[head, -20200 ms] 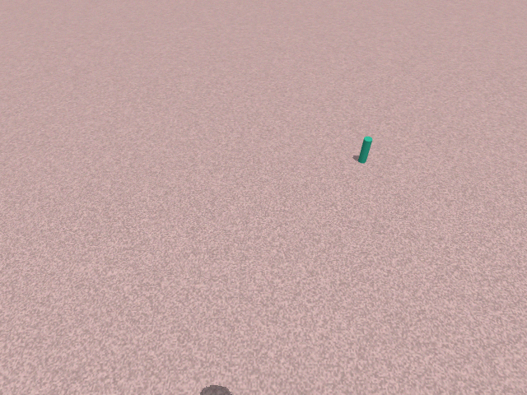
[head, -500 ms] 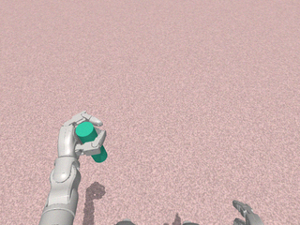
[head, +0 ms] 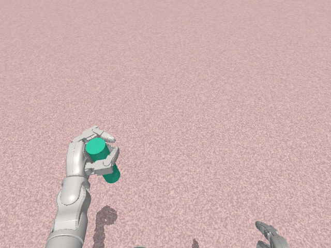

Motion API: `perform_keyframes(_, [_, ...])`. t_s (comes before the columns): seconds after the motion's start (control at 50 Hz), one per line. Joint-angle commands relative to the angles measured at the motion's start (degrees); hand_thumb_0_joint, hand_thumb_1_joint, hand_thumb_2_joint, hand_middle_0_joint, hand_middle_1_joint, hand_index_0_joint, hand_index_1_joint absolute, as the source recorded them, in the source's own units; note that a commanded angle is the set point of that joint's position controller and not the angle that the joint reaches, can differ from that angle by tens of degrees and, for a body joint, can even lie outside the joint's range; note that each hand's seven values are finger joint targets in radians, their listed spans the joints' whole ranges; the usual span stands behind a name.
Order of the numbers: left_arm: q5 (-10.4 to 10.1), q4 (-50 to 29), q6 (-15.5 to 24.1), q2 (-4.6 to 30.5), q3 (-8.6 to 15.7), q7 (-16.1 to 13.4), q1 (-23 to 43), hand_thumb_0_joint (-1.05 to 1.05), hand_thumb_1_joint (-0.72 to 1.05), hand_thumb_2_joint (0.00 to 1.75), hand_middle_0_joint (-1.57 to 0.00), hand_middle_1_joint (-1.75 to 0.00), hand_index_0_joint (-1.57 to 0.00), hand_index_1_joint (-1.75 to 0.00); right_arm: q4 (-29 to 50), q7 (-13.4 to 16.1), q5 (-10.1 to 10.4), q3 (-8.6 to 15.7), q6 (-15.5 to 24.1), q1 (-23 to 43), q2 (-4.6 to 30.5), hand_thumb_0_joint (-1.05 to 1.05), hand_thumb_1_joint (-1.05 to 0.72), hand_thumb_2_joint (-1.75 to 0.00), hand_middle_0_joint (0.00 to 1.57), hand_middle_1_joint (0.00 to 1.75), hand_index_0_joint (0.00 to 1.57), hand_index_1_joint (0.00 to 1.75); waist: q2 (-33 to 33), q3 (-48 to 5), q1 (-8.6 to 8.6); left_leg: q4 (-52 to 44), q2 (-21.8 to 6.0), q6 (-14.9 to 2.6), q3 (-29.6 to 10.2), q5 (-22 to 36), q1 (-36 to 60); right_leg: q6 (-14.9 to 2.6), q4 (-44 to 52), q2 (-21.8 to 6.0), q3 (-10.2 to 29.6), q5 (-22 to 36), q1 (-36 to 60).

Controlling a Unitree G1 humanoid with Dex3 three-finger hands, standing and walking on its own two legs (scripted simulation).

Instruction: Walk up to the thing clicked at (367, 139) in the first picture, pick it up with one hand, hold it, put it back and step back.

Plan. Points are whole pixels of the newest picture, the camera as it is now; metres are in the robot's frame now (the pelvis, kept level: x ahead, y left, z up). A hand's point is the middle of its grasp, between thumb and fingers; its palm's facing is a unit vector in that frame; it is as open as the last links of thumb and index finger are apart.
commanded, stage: hold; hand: left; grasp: from the side
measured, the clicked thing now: (105, 162) +0.33 +0.18 +0.01
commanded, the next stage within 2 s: crouch in 1.84 s
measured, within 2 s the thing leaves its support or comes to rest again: neither
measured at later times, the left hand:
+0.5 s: hand (106, 155) +0.32 +0.16 +0.06, palm faces +0.08 -1.00 -0.02, open 5.7 cm
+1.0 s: hand (105, 153) +0.33 +0.17 +0.05, palm faces +0.08 -1.00 -0.02, open 5.8 cm
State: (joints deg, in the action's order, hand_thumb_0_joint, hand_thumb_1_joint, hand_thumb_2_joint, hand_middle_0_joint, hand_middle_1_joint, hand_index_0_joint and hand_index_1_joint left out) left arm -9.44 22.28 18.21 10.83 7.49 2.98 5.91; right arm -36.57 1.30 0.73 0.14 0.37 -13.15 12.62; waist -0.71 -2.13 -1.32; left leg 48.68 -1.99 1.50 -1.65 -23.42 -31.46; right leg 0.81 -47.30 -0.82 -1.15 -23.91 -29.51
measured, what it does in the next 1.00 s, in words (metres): stands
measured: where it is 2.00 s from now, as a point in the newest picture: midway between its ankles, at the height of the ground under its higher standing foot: outside the picture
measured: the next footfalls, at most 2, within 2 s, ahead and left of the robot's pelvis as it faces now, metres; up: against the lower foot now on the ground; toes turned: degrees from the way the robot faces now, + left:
none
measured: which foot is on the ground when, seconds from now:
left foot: down 0.00-1.00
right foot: down 0.00-1.00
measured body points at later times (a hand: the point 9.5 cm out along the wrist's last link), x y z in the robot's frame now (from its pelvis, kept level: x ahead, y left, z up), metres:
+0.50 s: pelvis -0.01 +0.00 +0.00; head +0.03 +0.00 +0.45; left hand +0.31 +0.22 +0.06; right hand +0.13 -0.25 -0.11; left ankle +0.01 +0.13 -0.70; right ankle +0.00 -0.13 -0.70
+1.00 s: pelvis +0.00 +0.00 +0.00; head +0.03 +0.00 +0.45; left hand +0.32 +0.22 +0.06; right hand +0.13 -0.25 -0.11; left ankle +0.01 +0.13 -0.70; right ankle +0.00 -0.13 -0.70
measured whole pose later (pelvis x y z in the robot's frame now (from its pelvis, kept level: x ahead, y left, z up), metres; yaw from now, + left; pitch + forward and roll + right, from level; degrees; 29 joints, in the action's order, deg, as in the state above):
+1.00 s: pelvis +0.00 +0.00 +0.00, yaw +0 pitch +6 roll -1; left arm -9.9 26.0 20.0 11.2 8.5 4.9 8.1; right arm -37.9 1.5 0.7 0.3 1.3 -12.8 12.9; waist -0.8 -1.7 -1.3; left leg 47.5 -2.0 1.7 -1.7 -22.6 -30.7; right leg 0.6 -46.6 -0.8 -1.1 -23.3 -29.0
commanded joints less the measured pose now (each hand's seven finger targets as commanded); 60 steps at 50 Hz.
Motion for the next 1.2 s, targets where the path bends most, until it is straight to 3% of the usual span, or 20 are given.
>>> perform_keyframes(0.0, [-0.6, -14.6, 4.6, 7.7, 2.9, -0.1, 17.1, 0.0, 0.57, 1.22, -1.35, -1.4, -1.36, -1.4, 7.3, 0.6, 0.1, 2.6, 2.7, 2.4, 7.3, 0.0, -0.92, -0.9, 0.2, 0.3, 0.2, 0.3, -1.3, -15.6, -0.29, -6.7, 1.5, -1.35, 1.4, 14.6, 8.8, -0.8, 6.7, 1.3, -0.8, 17.3, 6.6])
perform_keyframes(0.08, [-0.4, -12.3, 4.8, 6.2, 1.8, 0.0, 16.0, 0.0, 0.59, 1.22, -1.34, -1.39, -1.34, -1.38, 6.8, 0.6, 0.0, 2.6, 2.7, 2.0, 7.4, 0.0, -0.92, -0.9, 0.2, 0.3, 0.2, 0.3, 0.8, -15.2, -0.7, -7.0, 1.3, -1.47, 1.3, 14.0, 8.8, -0.82, 6.7, 1.4, -0.9, 16.7, 6.3])
perform_keyframes(0.12, [-0.8, -15.2, 5.1, 8.5, 3.8, 0.2, 18.0, 0.0, 0.6, 1.22, -1.34, -1.39, -1.35, -1.38, 6.7, 0.7, 0.0, 2.8, 2.9, 2.3, 7.6, 0.0, -0.91, -0.9, 0.2, 0.3, 0.2, 0.3, -0.6, -16.3, -0.16, -6.7, 1.6, -1.55, 1.6, 14.0, 8.5, -0.69, 7.1, 1.2, -0.5, 17.3, 7.0])
perform_keyframes(0.18, [-0.8, -11.7, 4.8, 6.5, 2.3, 0.7, 16.0, 0.0, 0.57, 1.22, -1.34, -1.39, -1.34, -1.39, 6.9, 0.6, 0.0, 2.7, 2.8, 2.7, 7.7, 0.0, -0.91, -0.9, 0.2, 0.3, 0.2, 0.3, 0.5, -14.5, -0.63, -7.2, 1.6, -1.62, 1.7, 12.9, 8.1, -0.68, 7.5, 1.1, -0.5, 16.2, 6.1])
perform_keyframes(0.26, [-0.8, -11.8, 5.6, 9.0, 4.6, 0.8, 16.9, 0.0, 0.59, 1.22, -1.34, -1.39, -1.35, -1.39, 6.8, 0.4, 0.0, 2.9, 2.9, 3.1, 7.7, 0.0, -0.91, -0.9, 0.2, 0.3, 0.2, 0.3, -0.9, -14.3, 0.21, -7.1, 1.6, -1.5, 1.6, 12.2, 7.3, -0.83, 7.3, 1.1, -0.6, 15.2, 6.1])
perform_keyframes(0.3, [-1.0, -12.6, 5.7, 7.5, 3.0, 1.3, 17.3, 0.0, 0.61, 1.24, -1.33, -1.39, -1.34, -1.39, 7.1, 0.5, 0.0, 2.8, 3.0, 2.7, 7.7, 0.0, -0.91, -0.9, 0.2, 0.3, 0.2, 0.3, 0.1, -16.0, -0.43, -7.2, 1.5, -1.62, 1.7, 12.8, 8.4, -0.73, 7.3, 1.2, -0.4, 16.2, 6.7])
perform_keyframes(0.32, [-1.2, -16.8, 6.2, 9.3, 4.2, 1.2, 19.5, 0.0, 0.6, 1.23, -1.33, -1.39, -1.33, -1.39, 7.0, 0.7, 0.0, 2.7, 2.8, 2.5, 7.6, 0.0, -0.91, -0.9, 0.2, 0.3, 0.2, 0.3, -1.6, -17.5, 0.22, -7.1, 1.8, -1.52, 1.9, 13.7, 9.4, -0.69, 7.4, 1.0, -0.2, 17.1, 7.7])
perform_keyframes(0.34, [-1.1, -11.9, 5.7, 7.2, 2.8, 1.3, 16.1, 0.0, 0.6, 1.23, -1.33, -1.39, -1.34, -1.39, 6.9, 0.8, 0.0, 2.6, 2.8, 2.4, 7.5, 0.0, -0.91, -0.9, 0.2, 0.3, 0.2, 0.3, 0.5, -16.6, -0.5, -7.0, 1.7, -1.65, 1.8, 13.9, 9.1, -0.52, 7.6, 1.1, -0.4, 17.3, 7.7])
perform_keyframes(0.44, [-1.1, -12.6, 5.8, 8.7, 4.1, 1.3, 18.7, 0.0, 0.63, 1.21, -1.31, -1.36, -1.32, -1.36, 6.2, 1.0, 0.0, 2.8, 3.0, 2.6, 7.8, 0.0, -0.91, -0.9, 0.2, 0.3, 0.2, 0.3, -0.3, -15.3, -0.08, -7.2, 1.6, -1.59, 2.0, 12.2, 8.5, -0.72, 7.9, 1.0, -0.3, 15.6, 6.0])
perform_keyframes(0.48, [-1.0, -9.8, 5.4, 6.5, 2.2, 1.7, 16.6, 0.0, 0.62, 1.22, -1.32, -1.38, -1.33, -1.37, 6.3, 1.0, -0.2, 2.5, 3.2, 2.6, 7.4, 0.0, -0.91, -0.9, 0.2, 0.3, 0.2, 0.3, 0.8, -13.8, -0.55, -7.2, 1.8, -1.77, 2.0, 11.4, 7.6, -0.54, 8.4, 1.0, -0.2, 15.0, 6.2])
perform_keyframes(0.52, [-1.0, -13.3, 5.9, 9.8, 4.9, 1.4, 19.3, 0.0, 0.61, 1.24, -1.33, -1.39, -1.34, -1.39, 6.6, 1.1, 0.1, 2.8, 3.2, 3.5, 7.7, 0.0, -0.91, -0.9, 0.2, 0.3, 0.2, 0.3, -0.3, -14.4, 0.37, -7.7, 2.0, -1.66, 2.2, 10.2, 7.8, -0.57, 8.9, 0.7, 0.1, 13.6, 6.5])
perform_keyframes(0.62, [-1.1, -8.4, 5.1, 6.6, 3.1, 1.2, 15.1, 0.0, 0.6, 1.23, -1.33, -1.39, -1.34, -1.38, 6.6, 0.9, 0.3, 2.6, 3.1, 3.2, 7.4, 0.0, -0.91, -0.9, 0.2, 0.3, 0.2, 0.3, 1.5, -12.6, -0.12, -8.5, 1.5, -1.55, 1.6, 10.2, 7.5, -0.83, 8.5, 1.3, -0.8, 13.1, 6.1])
perform_keyframes(0.72, [-1.2, -12.8, 5.9, 8.9, 4.3, 1.3, 18.6, 0.0, 0.62, 1.24, -1.32, -1.38, -1.33, -1.38, 6.4, 0.9, 0.2, 2.9, 3.3, 2.5, 7.8, 0.0, -0.91, -0.9, 0.2, 0.3, 0.2, 0.3, -0.6, -15.6, 0.22, -8.1, 1.7, -1.57, 1.8, 11.5, 8.6, -0.85, 8.1, 1.1, -0.4, 14.7, 7.0])
perform_keyframes(0.76, [-1.2, -11.6, 6.0, 7.3, 2.8, 1.4, 17.6, 0.0, 0.59, 1.23, -1.32, -1.39, -1.32, -1.38, 6.5, 0.9, 0.2, 2.8, 3.4, 2.5, 7.7, 0.0, -0.91, -0.9, 0.2, 0.3, 0.2, 0.3, 0.0, -15.1, -0.28, -8.1, 1.5, -1.43, 1.6, 12.1, 9.0, -0.96, 7.7, 1.4, -0.7, 14.9, 6.4])
perform_keyframes(0.82, [-1.3, -12.8, 6.2, 9.3, 4.6, 1.3, 19.6, 0.0, 0.62, 1.23, -1.32, -1.37, -1.32, -1.37, 6.2, 0.8, 0.2, 3.0, 3.5, 2.3, 8.1, 0.0, -0.91, -0.9, 0.2, 0.3, 0.2, 0.3, -0.8, -15.5, 0.09, -7.9, 1.4, -1.36, 1.6, 12.6, 9.0, -1.02, 7.6, 1.3, -0.7, 15.4, 6.8])
perform_keyframes(0.86, [-1.1, -10.3, 6.0, 7.2, 2.5, 1.7, 18.0, 0.0, 0.6, 1.22, -1.3, -1.37, -1.31, -1.36, 6.1, 0.9, 0.2, 2.8, 3.3, 1.8, 7.9, 0.0, -0.91, -0.9, 0.2, 0.3, 0.2, 0.3, 0.0, -15.8, -0.61, -7.6, 1.3, -1.41, 1.6, 14.4, 9.7, -0.98, 7.3, 1.5, -0.7, 17.2, 6.6])
perform_keyframes(0.94, [-1.2, -10.1, 6.2, 9.4, 5.1, 1.8, 18.9, 0.0, 0.61, 1.22, -1.31, -1.36, -1.32, -1.36, 5.5, 0.9, 0.1, 3.1, 3.4, 2.0, 7.9, 0.0, -0.91, -0.9, 0.2, 0.3, 0.2, 0.3, -0.1, -15.1, 0.2, -6.8, 1.5, -1.66, 1.9, 14.3, 8.2, -0.71, 7.6, 1.1, -0.3, 17.6, 6.4])
perform_keyframes(0.96, [-1.1, -8.5, 6.0, 7.6, 3.2, 2.1, 17.9, 0.0, 0.6, 1.24, -1.31, -1.37, -1.32, -1.37, 5.9, 0.8, 0.1, 2.9, 3.4, 1.9, 7.8, 0.0, -0.91, -0.9, 0.2, 0.3, 0.2, 0.3, 0.1, -15.3, -0.59, -7.0, 1.5, -1.73, 1.9, 14.2, 8.7, -0.67, 7.7, 1.0, -0.2, 17.6, 6.4])
perform_keyframes(1.12, [-1.3, -9.4, 5.6, 6.5, 2.5, 1.8, 16.8, 0.0, 0.57, 1.22, -1.29, -1.35, -1.29, -1.35, 6.0, 0.7, 0.2, 3.0, 3.0, 2.0, 7.9, 0.0, -0.91, -0.9, 0.2, 0.3, 0.2, 0.3, 0.1, -14.1, -0.38, -7.9, 1.3, -1.4, 1.5, 13.4, 8.8, -1.06, 7.6, 1.4, -0.9, 16.0, 5.6])
perform_keyframes(1.18, [-1.1, -12.2, 6.1, 9.0, 4.5, 1.4, 19.1, 0.0, 0.6, 1.22, -1.29, -1.35, -1.3, -1.35, 6.2, 0.7, 0.1, 3.2, 3.1, 2.0, 8.1, 0.0, -0.91, -0.9, 0.2, 0.3, 0.2, 0.3, -0.7, -15.9, 0.27, -7.5, 1.4, -1.42, 1.5, 14.2, 9.1, -1.04, 7.3, 1.3, -0.8, 16.8, 6.6])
